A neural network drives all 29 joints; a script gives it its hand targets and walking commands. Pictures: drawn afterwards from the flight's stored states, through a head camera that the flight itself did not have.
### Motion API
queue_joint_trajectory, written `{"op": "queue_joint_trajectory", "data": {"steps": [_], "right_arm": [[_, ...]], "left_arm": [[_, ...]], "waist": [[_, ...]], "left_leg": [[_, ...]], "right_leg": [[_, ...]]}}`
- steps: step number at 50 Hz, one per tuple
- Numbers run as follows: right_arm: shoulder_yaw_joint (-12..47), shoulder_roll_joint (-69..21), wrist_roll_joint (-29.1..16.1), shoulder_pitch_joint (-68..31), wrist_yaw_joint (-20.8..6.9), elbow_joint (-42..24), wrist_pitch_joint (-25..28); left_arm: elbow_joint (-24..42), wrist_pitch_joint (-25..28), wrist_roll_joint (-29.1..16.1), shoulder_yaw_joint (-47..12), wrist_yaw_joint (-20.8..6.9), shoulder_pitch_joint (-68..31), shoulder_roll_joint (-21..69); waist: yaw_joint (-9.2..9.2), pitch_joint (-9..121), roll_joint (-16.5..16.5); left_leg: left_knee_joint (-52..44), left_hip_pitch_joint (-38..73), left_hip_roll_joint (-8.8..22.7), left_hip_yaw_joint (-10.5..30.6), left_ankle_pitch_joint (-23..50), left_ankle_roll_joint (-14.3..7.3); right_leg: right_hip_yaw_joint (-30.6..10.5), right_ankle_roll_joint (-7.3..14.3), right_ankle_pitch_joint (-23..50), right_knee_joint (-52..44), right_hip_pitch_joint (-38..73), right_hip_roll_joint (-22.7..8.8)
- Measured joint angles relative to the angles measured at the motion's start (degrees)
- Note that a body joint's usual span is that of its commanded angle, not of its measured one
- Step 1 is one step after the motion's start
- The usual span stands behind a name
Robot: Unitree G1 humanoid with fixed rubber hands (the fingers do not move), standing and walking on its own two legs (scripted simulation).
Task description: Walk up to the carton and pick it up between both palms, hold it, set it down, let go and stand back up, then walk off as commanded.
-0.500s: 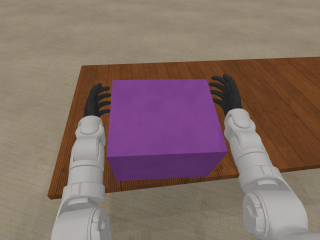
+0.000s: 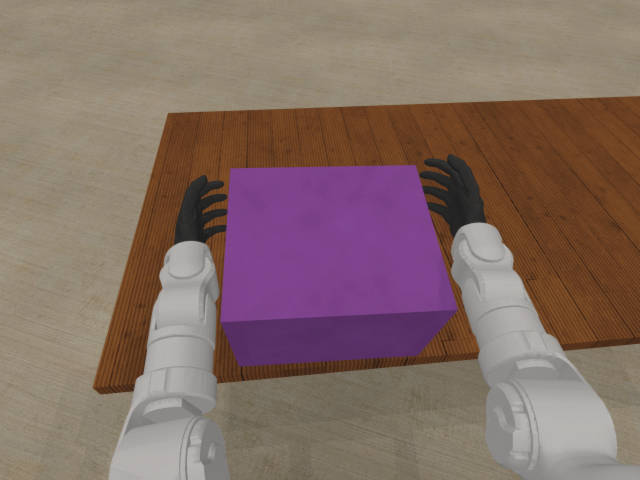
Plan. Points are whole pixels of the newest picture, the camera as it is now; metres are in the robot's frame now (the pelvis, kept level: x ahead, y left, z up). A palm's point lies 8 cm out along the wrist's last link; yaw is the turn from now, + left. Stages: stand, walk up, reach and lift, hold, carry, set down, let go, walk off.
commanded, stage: set down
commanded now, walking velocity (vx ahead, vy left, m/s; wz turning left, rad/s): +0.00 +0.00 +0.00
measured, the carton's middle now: (327, 265) +0.39 +0.04 +0.05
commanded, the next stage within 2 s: none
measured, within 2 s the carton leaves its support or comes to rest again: rests again in 1.84 s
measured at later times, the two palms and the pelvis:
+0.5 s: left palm (197, 259) +0.37 +0.21 +0.07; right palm (455, 226) +0.43 -0.13 +0.10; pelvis +0.01 +0.00 +0.00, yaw +0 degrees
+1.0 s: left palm (198, 264) +0.37 +0.21 +0.06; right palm (454, 231) +0.42 -0.13 +0.09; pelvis +0.01 +0.00 +0.00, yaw +0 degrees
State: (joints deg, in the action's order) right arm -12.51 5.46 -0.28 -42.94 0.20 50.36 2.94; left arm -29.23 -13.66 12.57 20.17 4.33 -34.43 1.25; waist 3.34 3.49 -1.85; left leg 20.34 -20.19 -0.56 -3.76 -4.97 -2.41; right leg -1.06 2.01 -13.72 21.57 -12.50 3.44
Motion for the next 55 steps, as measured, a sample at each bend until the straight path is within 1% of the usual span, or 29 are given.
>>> {"op": "queue_joint_trajectory", "data": {"steps": [6, 12, 17, 22, 31, 38, 42, 49, 55], "right_arm": [[0.0, -0.1, 0.3, 0.3, -0.2, 0.2, -0.2], [0.0, -0.2, 0.9, 0.7, -0.1, 0.2, 1.0], [0.0, -0.2, 2.3, 0.7, -0.1, 0.4, 1.0], [-0.3, -0.4, 3.3, 0.7, -0.1, 1.7, 0.8], [-2.6, -1.4, 5.2, 0.7, -0.3, 2.3, 2.8], [-4.4, -1.8, 7.4, 0.7, -0.9, 3.8, 2.5], [-4.7, -2.1, 7.6, 0.9, -0.8, 3.9, 2.6], [-5.2, -2.4, 8.3, 1.0, -0.6, 3.9, 5.0], [-6.5, -2.9, 9.8, 1.1, -0.9, 4.5, 4.6]], "left_arm": [[0.0, 0.7, 0.0, 0.8, 0.0, 1.0, 0.9], [-0.2, 2.8, 0.0, 1.4, 0.2, 1.9, 1.6], [-2.0, 4.6, 0.0, 2.4, 0.1, 1.9, 1.9], [-4.2, 5.4, 0.0, 3.5, -0.2, 1.9, 2.1], [-5.3, 8.2, 0.0, 3.7, -0.1, 1.9, 2.1], [-7.8, 9.0, 0.0, 4.6, -0.2, 1.9, 2.2], [-8.7, 9.8, 0.0, 4.9, -0.3, 2.0, 2.2], [-9.0, 12.5, 0.0, 5.0, -0.3, 2.0, 2.2], [-10.7, 13.1, 0.7, 5.9, -0.6, 2.0, 2.3]], "waist": [[0.17, -0.5, 0.0], [0.18, -0.5, 0.0], [0.3, -0.5, 0.0], [0.81, -0.5, 0.0], [1.2, -0.3, 0.0], [1.2, -0.5, 0.0], [1.21, -1.0, 0.0], [1.21, -0.8, 0.0], [1.21, -1.0, 0.0]], "left_leg": [[0.0, 0.0, 0.0, 0.0, -0.3, 0.2], [0.0, 0.0, 0.0, 0.0, -0.5, 0.4], [0.0, 0.0, 0.0, 0.0, -0.5, 0.4], [0.0, 0.0, 0.0, 0.0, -0.5, 0.4], [0.0, 0.0, 0.0, 0.0, -0.5, 0.4], [0.0, 0.0, 0.0, 0.0, -0.5, 0.4], [0.0, 0.0, 0.0, 0.0, -0.5, 0.4], [0.0, 0.0, 0.0, 0.0, -0.5, 0.4], [0.0, 0.0, 0.0, 0.0, -0.6, 0.4]], "right_leg": [[0.0, 0.2, -0.3, 0.0, 0.0, 0.0], [0.0, 0.4, -0.5, 0.0, 0.0, 0.0], [0.0, 0.4, -0.5, 0.0, 0.0, 0.0], [0.0, 0.4, -0.5, 0.0, 0.0, 0.0], [0.0, 0.4, -0.5, 0.0, 0.0, 0.0], [0.0, 0.4, -0.5, 0.0, 0.0, 0.0], [0.0, 0.4, -0.5, 0.0, 0.0, 0.0], [0.0, 0.5, -0.6, 0.0, 0.0, 0.0], [0.0, 0.5, -0.6, 0.0, 0.0, 0.0]]}}
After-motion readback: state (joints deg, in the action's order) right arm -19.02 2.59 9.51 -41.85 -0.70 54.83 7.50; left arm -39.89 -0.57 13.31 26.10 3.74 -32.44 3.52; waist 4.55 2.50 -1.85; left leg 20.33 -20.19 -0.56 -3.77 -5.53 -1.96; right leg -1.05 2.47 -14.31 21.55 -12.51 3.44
